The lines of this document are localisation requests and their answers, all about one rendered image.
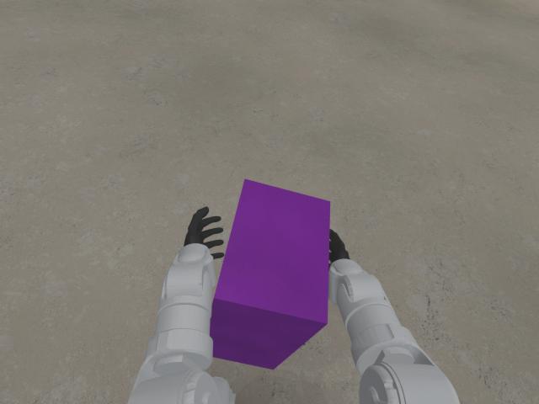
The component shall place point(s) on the left robot forearm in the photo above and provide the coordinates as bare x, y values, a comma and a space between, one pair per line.
182, 336

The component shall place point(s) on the carton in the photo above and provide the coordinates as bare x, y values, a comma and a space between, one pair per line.
272, 292

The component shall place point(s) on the right robot forearm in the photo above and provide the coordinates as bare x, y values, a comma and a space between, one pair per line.
375, 331

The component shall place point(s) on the robot right hand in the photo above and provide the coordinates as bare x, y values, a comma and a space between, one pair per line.
337, 248

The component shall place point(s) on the left robot upper arm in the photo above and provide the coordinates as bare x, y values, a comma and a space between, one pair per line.
192, 386

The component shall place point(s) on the robot left thigh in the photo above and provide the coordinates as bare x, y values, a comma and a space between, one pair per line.
225, 393

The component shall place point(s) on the right robot upper arm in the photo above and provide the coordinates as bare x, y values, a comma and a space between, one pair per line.
400, 383

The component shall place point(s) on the robot left hand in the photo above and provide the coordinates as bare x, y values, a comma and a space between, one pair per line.
196, 235

